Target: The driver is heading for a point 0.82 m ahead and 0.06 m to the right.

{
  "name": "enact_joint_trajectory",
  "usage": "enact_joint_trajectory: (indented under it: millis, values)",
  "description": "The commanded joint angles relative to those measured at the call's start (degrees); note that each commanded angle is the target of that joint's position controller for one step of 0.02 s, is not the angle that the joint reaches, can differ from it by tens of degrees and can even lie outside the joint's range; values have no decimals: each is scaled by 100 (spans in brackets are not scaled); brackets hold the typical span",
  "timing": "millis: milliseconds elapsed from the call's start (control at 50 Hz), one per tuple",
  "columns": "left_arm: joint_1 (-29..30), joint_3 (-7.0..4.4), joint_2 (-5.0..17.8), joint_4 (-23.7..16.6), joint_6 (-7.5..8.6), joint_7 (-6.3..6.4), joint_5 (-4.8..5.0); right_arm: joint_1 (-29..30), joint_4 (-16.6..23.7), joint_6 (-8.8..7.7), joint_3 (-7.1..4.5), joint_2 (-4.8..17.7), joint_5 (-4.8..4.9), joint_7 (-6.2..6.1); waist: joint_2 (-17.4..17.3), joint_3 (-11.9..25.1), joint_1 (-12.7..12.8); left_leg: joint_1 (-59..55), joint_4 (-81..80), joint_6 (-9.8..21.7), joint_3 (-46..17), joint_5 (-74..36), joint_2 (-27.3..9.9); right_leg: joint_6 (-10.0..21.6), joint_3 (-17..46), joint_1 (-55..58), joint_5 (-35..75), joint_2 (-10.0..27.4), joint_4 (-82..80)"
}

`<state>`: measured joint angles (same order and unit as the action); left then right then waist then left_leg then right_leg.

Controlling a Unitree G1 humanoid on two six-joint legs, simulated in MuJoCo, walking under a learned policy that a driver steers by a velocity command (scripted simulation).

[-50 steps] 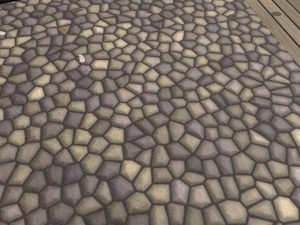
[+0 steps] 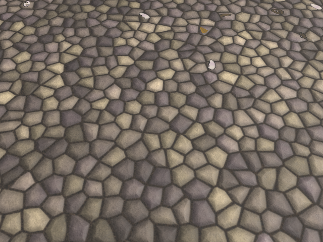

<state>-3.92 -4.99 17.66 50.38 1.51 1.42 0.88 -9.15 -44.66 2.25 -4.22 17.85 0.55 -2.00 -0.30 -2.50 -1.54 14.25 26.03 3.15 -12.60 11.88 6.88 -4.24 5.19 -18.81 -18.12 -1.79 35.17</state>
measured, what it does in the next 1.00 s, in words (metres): walks ahead: right foot, then left foot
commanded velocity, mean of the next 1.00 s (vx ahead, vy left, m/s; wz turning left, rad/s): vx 0.40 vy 0.00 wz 0.08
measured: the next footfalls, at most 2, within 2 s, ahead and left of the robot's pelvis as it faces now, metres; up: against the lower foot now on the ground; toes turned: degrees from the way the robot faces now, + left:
right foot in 0.04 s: +0.05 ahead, -0.14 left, +0.00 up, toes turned +6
left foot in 0.44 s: +0.21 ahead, +0.14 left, +0.00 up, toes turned +3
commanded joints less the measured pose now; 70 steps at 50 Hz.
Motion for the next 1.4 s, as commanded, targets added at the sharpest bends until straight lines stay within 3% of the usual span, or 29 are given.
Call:
enact_joint_trajectory:
  millis: [20, 40, 60, 80, 100, 160, 280, 360, 420, 440, 460, 480, 500, 520, 580, 700, 840, 900, 940, 960, 980, 1000, 1020, 1060, 1080, 1140, 1220, 1320, 1400]
  values:
    - [-270, -65, 454, -181, 134, -101, -6, 188, 324, -17, -88, 683, 42, -26, -680, 746, 262, -321, -351, 634, -1404, -174, -1237, 248, -230, 883, 875, 76, -1370]
    - [-389, -62, 544, -142, 146, -101, -73, -11, 262, -49, -9, 476, -5, -20, -358, 742, 253, 141, -74, 390, -1149, 839, -937, 417, 106, 1472, 884, 443, -1605]
    - [-682, -56, 754, -120, 148, -83, -169, -284, 180, -101, 95, 145, -87, 13, 637, 855, 180, 747, 1245, 71, -335, 1912, -280, 815, 1245, 1999, 340, 1425, -1980]
    - [-998, -187, 1333, 39, 164, -106, -272, -69, 444, -190, -2, 421, 44, 4, 1388, 369, 226, 1974, 2055, -51, 293, 2535, 230, 1725, 2761, 1813, -874, 2132, -2423]
    - [-851, -157, 1142, -11, 248, -122, -214, 111, 436, -291, -83, 781, 49, -6, 1069, -81, 303, 2397, 2819, -143, 136, 2151, -231, 2007, 3155, 1511, -2009, 2318, -2669]
    - [-626, -24, 724, -78, 297, -36, 9, 69, 277, -389, -154, 818, -31, 84, 919, -250, 216, 2650, 3077, -396, 557, 1021, -714, 1527, 2096, 1691, -1559, 1710, -2792]
    - [-1256, -26, 858, 83, 313, -10, 9, 922, 505, -648, 60, 133, 14, 221, 875, -124, 648, 1756, 1312, -569, 1297, 68, -852, 1458, 839, 1403, 122, 1251, -2807]
    - [-1494, -65, 1040, 127, 286, -105, 69, 951, 540, -684, 45, 327, 110, 286, 885, -155, 619, 883, 512, -427, 1438, -136, -779, 1529, 826, 1058, 246, 1485, -2697]
    - [-1435, -12, 929, 118, 249, -127, 92, 103, 287, -667, -71, 547, 133, 250, 728, 70, 63, -515, 15, -151, 1489, -281, -675, 1291, 606, 683, 987, 1426, -2046]
    - [-1394, 69, 706, 91, 266, -137, 40, -625, 106, -660, -191, 781, 151, 191, 530, 459, -306, -1505, -110, 27, 1252, -182, -824, 1086, 268, 367, 1512, 1129, -1090]
    - [-1331, 229, 238, -126, 307, -152, -61, -1476, -2, -646, -309, 1239, 46, 130, -541, 1219, -626, -2952, -392, 511, -392, 566, -2050, 707, -315, -787, 863, 598, 916]
    - [-1447, 273, 110, -310, 430, -115, 3, -1871, -142, -638, -371, 1553, 20, 221, -1825, 1560, -550, -3373, -1223, 1193, -2618, 1743, -2962, 577, -351, -2004, -1354, 39, 2361]
    - [-1280, 112, 727, -285, 483, -128, 127, -1480, -72, -689, -199, 999, -7, 278, -1122, 887, -449, -2855, -1364, 1138, -2468, 2150, -2843, 657, 20, -2505, -1244, 413, 3091]
    - [-1147, 76, 838, -301, 521, -168, 176, -1093, 18, -721, -113, 737, -20, 302, -943, 368, -285, -2352, -1427, 977, -1759, 1826, -2593, 780, -25, -2626, -699, 657, 3172]
    - [-1016, 81, 583, -269, 483, -209, 23, -574, 126, -736, -11, 464, -83, 339, -590, -32, 8, -1415, -1742, 838, -504, 126, -2021, 716, -156, -2226, 315, 1026, 2719]
    - [-248, 193, 258, -613, 380, -267, -72, -798, -49, -751, -54, 635, -36, 245, -320, -178, 4, -986, -2021, 907, 528, -1494, -1762, 336, -404, -2204, 1641, 923, 1077]
    - [889, 275, 263, -1087, 458, -440, 5, -1469, -432, -678, -86, 753, 61, 161, -282, -376, -194, -1590, -1893, 716, 825, -1717, -2011, 598, -486, -1736, 2413, 532, -607]
    - [496, 176, 517, -1040, 460, -472, -2, -1432, -460, -572, -138, 893, 33, 121, -467, 43, 130, -2191, -1108, 551, 859, -3510, -2125, 839, -639, -1109, 1693, 269, -650]
    - [-961, -45, 928, -657, 420, -380, -11, -1374, -415, -466, -87, 834, -30, 88, -495, 1060, 875, -1729, 821, 288, 1150, -4560, -1743, 1162, -791, 1014, 1665, 129, -622]
    - [-1839, -155, 1384, -511, 382, -323, -85, -1746, -287, -499, 49, 490, -177, 88, 334, 1966, 952, -97, 2759, 96, 1300, -2525, -1314, 1654, 657, 3105, 1777, 1357, -225]
    - [-2068, -160, 1434, -377, 364, -373, -46, -2463, -366, -629, 242, -224, -71, 182, 1643, 2751, 571, 1826, 4457, -188, 852, 2036, -257, 2468, 3491, 4528, -65, 2415, -1184]
    - [-1918, -23, 904, -404, 377, -361, 24, -1772, -326, -748, 81, 518, 124, 208, 1001, 2131, 848, 2456, 4954, -80, 340, 2136, -531, 2172, 3605, 4107, -882, 2215, -1775]
    - [-1394, 30, 770, -489, 391, -335, 9, -1136, -85, -815, 10, 747, 248, 215, 741, 1171, 751, 2772, 4884, -14, 569, 1594, -832, 1943, 2764, 3213, -609, 2073, -1946]
    - [-773, 89, 562, -591, 433, -332, -123, -786, -22, -829, -1, 633, 91, 161, 172, 438, 377, 2304, 4297, -60, 744, 749, -1305, 1836, 1702, 1658, 727, 1710, -2225]
    - [-662, 117, 456, -595, 460, -339, -192, -944, -61, -775, -4, 546, 53, 163, 315, 439, 187, 1928, 4147, -77, 694, 558, -1445, 1803, 1398, 1277, 1045, 1547, -2371]
    - [-677, 103, 489, -485, 534, -345, -111, -1013, -74, -613, 37, 289, 17, 141, 395, 268, 20, 1800, 3623, -240, 808, 353, -1576, 1909, 795, 747, 1488, 1425, -2772]
    - [-955, 54, 689, -326, 489, -233, -82, -194, 201, -631, 71, 235, -54, 155, 255, -4, 212, 2261, 2266, -439, 927, -926, -1600, 1802, 206, 837, 1885, 1226, -2950]
    - [-1542, 30, 853, -72, 395, -184, 6, 803, 476, -741, 161, 97, 17, 279, 228, -139, 622, 1950, 770, -418, 1215, -1890, -1269, 1620, -134, 1237, 1875, 1184, -2839]
    - [-1659, 24, 866, 83, 191, -116, -25, 909, 605, -831, 108, 269, -49, 416, 405, 33, 489, 1706, 193, -157, 1195, -1511, -985, 1356, -112, 2052, 3424, 1394, -1944]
